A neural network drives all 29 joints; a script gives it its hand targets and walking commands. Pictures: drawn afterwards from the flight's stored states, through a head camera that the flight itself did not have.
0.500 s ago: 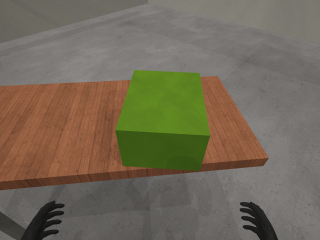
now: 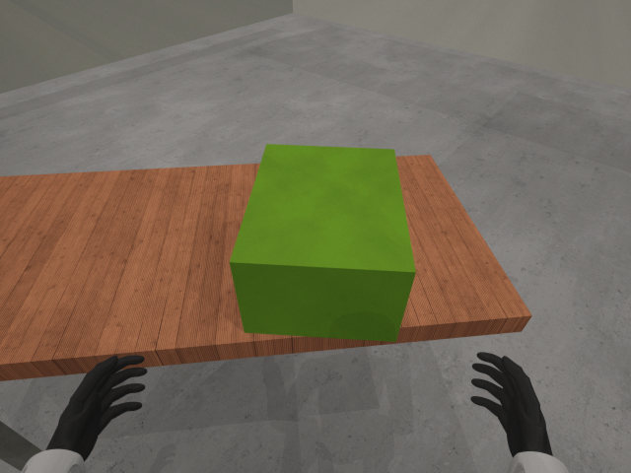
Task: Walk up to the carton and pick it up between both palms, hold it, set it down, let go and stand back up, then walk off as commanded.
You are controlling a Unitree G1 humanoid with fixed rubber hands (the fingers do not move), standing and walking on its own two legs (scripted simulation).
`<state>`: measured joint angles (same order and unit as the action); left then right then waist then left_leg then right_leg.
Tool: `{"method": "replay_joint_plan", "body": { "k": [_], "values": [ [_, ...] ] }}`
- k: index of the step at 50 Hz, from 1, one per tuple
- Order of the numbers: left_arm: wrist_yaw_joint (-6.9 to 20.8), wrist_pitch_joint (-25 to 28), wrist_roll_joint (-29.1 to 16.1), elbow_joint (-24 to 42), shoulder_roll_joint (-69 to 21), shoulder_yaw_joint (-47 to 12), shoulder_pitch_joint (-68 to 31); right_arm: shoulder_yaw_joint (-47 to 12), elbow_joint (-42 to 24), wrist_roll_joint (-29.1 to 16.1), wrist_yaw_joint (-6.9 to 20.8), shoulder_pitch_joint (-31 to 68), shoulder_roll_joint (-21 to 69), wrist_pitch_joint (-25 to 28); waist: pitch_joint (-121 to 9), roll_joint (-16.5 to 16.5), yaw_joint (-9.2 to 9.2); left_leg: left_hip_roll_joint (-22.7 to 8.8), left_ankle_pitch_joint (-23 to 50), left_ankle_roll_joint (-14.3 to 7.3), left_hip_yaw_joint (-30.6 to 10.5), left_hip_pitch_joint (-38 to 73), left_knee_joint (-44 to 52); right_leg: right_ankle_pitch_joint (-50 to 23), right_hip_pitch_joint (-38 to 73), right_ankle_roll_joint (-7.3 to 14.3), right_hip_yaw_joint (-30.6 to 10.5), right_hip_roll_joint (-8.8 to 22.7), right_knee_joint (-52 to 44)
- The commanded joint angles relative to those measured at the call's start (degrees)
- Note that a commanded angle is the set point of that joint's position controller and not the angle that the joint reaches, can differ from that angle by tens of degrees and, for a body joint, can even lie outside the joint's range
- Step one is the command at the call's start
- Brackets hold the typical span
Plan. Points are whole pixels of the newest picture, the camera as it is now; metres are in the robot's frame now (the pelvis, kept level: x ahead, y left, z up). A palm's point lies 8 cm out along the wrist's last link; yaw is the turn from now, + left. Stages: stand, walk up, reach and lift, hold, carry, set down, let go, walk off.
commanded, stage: reach and lift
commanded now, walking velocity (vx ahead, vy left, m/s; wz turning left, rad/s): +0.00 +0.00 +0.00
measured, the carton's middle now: (325, 233) +0.53 -0.02 +0.01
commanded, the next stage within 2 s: none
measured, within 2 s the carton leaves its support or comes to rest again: neither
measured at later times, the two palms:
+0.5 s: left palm (102, 346) +0.26 +0.24 +0.10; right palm (510, 392) +0.21 -0.22 +0.05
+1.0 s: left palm (115, 279) +0.33 +0.24 +0.13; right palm (495, 313) +0.29 -0.21 +0.10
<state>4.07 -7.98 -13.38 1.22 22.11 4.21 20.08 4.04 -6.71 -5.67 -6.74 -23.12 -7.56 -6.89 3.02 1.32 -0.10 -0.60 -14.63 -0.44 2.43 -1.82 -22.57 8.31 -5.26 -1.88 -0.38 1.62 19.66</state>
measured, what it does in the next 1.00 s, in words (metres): stands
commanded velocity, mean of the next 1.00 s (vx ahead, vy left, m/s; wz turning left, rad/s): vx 0.00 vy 0.00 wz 0.00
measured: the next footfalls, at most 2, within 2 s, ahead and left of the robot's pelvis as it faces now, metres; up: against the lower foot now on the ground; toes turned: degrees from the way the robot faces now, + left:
none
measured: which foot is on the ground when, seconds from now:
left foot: down 0.00-1.00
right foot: down 0.00-1.00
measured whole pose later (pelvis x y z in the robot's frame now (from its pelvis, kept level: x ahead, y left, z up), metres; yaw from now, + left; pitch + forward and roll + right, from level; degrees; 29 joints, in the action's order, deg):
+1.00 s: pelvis +0.02 +0.01 +0.00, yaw +0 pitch -4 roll -1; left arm 5.5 -26.5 -15.9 -2.6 22.1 6.9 -12.0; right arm 3.8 -6.4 -11.2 -7.8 0.2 -15.3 -19.7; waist 3.3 2.3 -0.1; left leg -0.7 -15.7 -0.8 2.4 -2.3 -22.1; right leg 8.6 -4.9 -2.1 -0.4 1.5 17.5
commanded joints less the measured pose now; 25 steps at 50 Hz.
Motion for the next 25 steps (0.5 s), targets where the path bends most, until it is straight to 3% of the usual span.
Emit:
{"method": "replay_joint_plan", "body": {
  "k": [1, 2, 4, 6, 7, 9, 10, 11, 12, 13, 14, 15, 18, 19, 20, 21, 22, 23, 24, 25],
  "values": [
    [-0.05, 3.3, -2.13, 14.86, 8.75, 3.33, -5.87, -3.87, -18.52, -7.22, -0.2, 0.35, -2.81, 0.28, -2.07, 3.37, -4.93, -1.84, 8.54, 1.66, -1.81, -16.01, 9.7, -1.54, 14.52, 3.57, -1.27, -3.67, -1.69],
    [0.4, 3.24, -1.82, 15.04, 10.14, 4.68, -5.05, -4.23, -19.37, -7.64, -0.52, -0.56, -2.67, 0.04, -2.39, 3.19, -5.72, -1.4, 7.11, 1.29, -1.03, -15.94, 9.52, -1.86, 15.8, 3.36, -1.27, -3.34, -1.81],
    [0.81, 3.76, -3.79, 15.6, 8.5, 2.84, -2.39, -5.31, -22.33, -8.51, -1.09, -1.02, -1.89, -0.14, -1.76, 0.7, -5.29, -1.05, 8.03, 1.12, -1.17, -14.41, 8.99, -1.77, 13.38, 3.5, -1.57, -3.1, -3.27],
    [0.96, 3.54, -4.35, 13.17, 8.83, 2.21, -6.33, -4.9, -20.02, -8.02, -1.38, 1.25, -2.38, -1.55, 0.7, 0.71, -4.46, -1.4, 3.47, 0.86, -1.69, -14.39, 9.56, 0.06, 11.92, 3.59, -1.72, -2.34, -3.3],
    [0.91, 3.3, -4.42, 16.19, 9.71, 1.75, -8.1, -4.22, -19.39, -8.4, -1.43, 3.27, -3.26, -2.74, 0.51, 2.51, -4.14, -2.82, -0.56, 0.01, -2.98, -17.76, 10.71, 2.35, 13.62, 3.24, -1.4, -3.6, -2.33],
    [0.57, 2.93, -3.56, 14.55, 9.0, 2.76, -10.36, -4.97, -22.02, -8.88, -1.01, 6.54, -2.9, -3.5, -0.97, 4.62, -4.99, -4.01, -7.08, -1.84, -3.16, -24.99, 12.29, 1.59, 18.51, 3.05, -2.38, -3.71, 0.2],
    [0.46, 2.02, -2.44, 15.4, 9.3, 3.08, -12.26, -6.23, -21.48, -9.0, -0.9, 7.35, -3.33, -4.39, 0.25, 7.52, -5.94, -4.18, -6.56, -1.86, -3.21, -27.45, 13.56, 1.31, 20.29, 2.52, -1.52, -4.27, 1.49],
    [0.16, 1.6, -3.85, 14.93, 10.15, 2.41, -17.47, -4.08, -22.07, -7.89, -1.14, 11.94, -4.21, -5.09, -1.55, 6.78, -4.55, -4.63, -9.16, -1.92, -3.74, -28.66, 13.76, 1.9, 20.33, 2.55, -2.03, -4.32, 2.2],
    [0.16, 1.35, -3.91, 14.53, 9.54, 2.11, -17.98, -3.1, -22.46, -7.33, -0.93, 13.2, -5.12, -5.71, -1.78, 5.21, -4.46, -5.37, -11.61, -2.59, -4.6, -31.08, 14.09, 1.83, 21.72, 2.46, -2.27, -4.63, 3.07],
    [0.2, 0.67, -4.84, 13.95, 9.19, 1.49, -20.25, -2.06, -21.93, -6.9, -0.94, 15.78, -5.75, -6.09, -2.52, 4.84, -4.53, -5.25, -11.39, -2.36, -4.54, -30.37, 13.74, 1.71, 21.01, 2.38, -2.35, -4.56, 3.01],
    [0.2, 0.3, -4.64, 12.45, 7.56, 1.52, -15.76, -2.43, -22.76, -7.66, -0.82, 12.71, -5.13, -5.61, -2.42, 4.2, -4.96, -6.54, -10.55, -2.82, -4.56, -31.69, 15.01, -1.61, 23.35, 2.48, -1.93, -5.51, 3.23],
    [0.75, -0.71, -4.48, 8.55, 8.46, 2.65, -18.58, -2.16, -19.3, -7.26, -1.08, 13.67, -5.13, -6.42, -2.21, 3.63, -4.76, -5.4, -8.92, -2.63, -3.39, -30.32, 13.65, -1.17, 22.05, 2.85, -2.29, -3.96, 2.35],
    [1.02, -4.86, -3.91, 6.95, 7.72, 3.91, -18.77, -2.87, -20.07, -8.22, -1.66, 15.19, -5.81, -7.63, -2.2, 2.45, -5.69, -3.44, -1.76, -0.67, -1.88, -20.42, 10.77, -0.95, 15.28, 3.39, -2.92, -2.58, -0.57],
    [0.88, -5.21, -4.53, 7.77, 7.76, 4.94, -20.74, -2.25, -20.42, -7.24, -1.6, 15.96, -4.56, -7.38, -3.58, -0.36, -5.73, -2.03, 2.42, 0.24, -1.41, -16.49, 9.51, -1.09, 12.32, 3.83, -3.87, -1.47, -2.36],
    [1.28, -6.05, -4.39, 5.06, 8.14, 6.16, -19.77, -2.76, -20.71, -7.06, -1.83, 15.4, -4.31, -6.97, -3.37, -2.67, -6.29, -1.02, 2.34, -0.2, -0.04, -15.32, 8.82, -0.68, 11.61, 3.58, -3.31, -1.13, -3.24],
    [1.54, -5.95, -4.6, 5.09, 8.56, 6.34, -22.93, -2.75, -19.2, -7.04, -2.05, 17.58, -3.62, -7.2, -4.15, -1.89, -5.82, -0.94, 1.96, -0.24, -0.19, -14.65, 8.24, -0.42, 10.76, 3.44, -3.59, -0.87, -3.04],
    [1.3, -6.09, -4.74, 6.83, 7.23, 5.27, -20.63, -1.91, -21.84, -7.42, -1.92, 15.62, -4.99, -6.63, -5.55, -1.23, -5.17, -1.87, 6.2, 0.43, -1.62, -13.41, 8.39, -3.36, 12.23, 3.75, -3.02, -1.74, -2.16],
    [1.63, -7.26, -3.38, 4.6, 7.87, 7.51, -22.29, -2.41, -19.09, -7.27, -2.13, 18.12, -5.63, -7.02, -3.79, -1.67, -6.71, -1.5, 7.19, 0.38, -0.65, -12.94, 7.99, -3.53, 11.21, 3.48, -3.31, -1.71, -2.85],
    [1.72, -7.67, -3.09, 6.01, 7.36, 5.67, -22.11, -2.02, -17.61, -7.77, -2.04, 17.47, -5.54, -7.26, -4.31, -0.74, -4.48, -1.53, 9.48, 0.81, -1.15, -11.79, 7.43, -3.87, 10.64, 3.69, -2.99, -1.91, -3.23],
    [1.12, -7.52, -4.35, 10.02, 6.46, 4.74, -23.07, -1.31, -21.44, -8.61, -1.44, 19.21, -5.54, -6.7, -7.02, 0.94, -4.99, -2.29, 11.31, 1.62, -1.97, -11.26, 7.3, -4.34, 11.44, 4.02, -3.17, -2.3, -2.32]
  ]
}}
